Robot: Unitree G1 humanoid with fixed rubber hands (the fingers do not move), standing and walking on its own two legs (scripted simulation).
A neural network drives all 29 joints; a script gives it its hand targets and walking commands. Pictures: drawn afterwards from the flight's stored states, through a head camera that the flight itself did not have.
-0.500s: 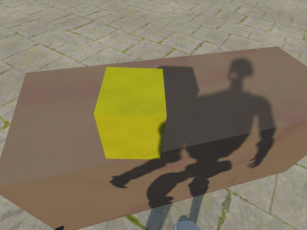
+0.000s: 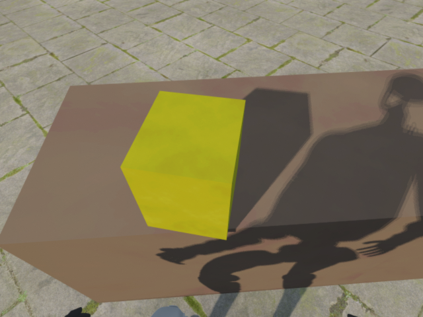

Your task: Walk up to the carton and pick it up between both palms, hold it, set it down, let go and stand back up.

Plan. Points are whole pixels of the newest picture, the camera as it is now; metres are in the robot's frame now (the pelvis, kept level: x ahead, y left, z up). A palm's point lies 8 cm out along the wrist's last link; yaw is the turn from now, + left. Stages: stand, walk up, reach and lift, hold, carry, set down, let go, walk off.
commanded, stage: walk up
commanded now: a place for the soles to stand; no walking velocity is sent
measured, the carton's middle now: (193, 166) +0.42 +0.06 +0.02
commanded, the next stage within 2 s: none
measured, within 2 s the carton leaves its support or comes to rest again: neither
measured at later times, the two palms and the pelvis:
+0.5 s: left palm out of the picture +0.09 +0.29 -0.08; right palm out of the picture +0.13 -0.23 -0.09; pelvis +0.00 +0.02 +0.00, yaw +7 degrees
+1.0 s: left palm out of the picture +0.09 +0.31 -0.09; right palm (334, 311) +0.16 -0.22 -0.08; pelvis +0.01 +0.03 +0.00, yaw +7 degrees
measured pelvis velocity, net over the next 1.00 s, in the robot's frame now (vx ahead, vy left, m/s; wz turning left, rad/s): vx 0.01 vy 0.03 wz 0.13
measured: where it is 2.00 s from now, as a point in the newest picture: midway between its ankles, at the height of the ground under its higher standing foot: outside the picture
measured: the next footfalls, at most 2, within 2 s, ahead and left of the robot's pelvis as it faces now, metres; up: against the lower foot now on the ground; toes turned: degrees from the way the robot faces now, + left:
left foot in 0.10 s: +0.07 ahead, +0.16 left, +0.00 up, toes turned +9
right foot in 0.38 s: +0.05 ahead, -0.09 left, +0.00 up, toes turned +4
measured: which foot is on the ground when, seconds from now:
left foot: up 0.00-0.08, down 0.10-1.00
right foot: down 0.00-0.10, up 0.12-0.36, down 0.38-1.00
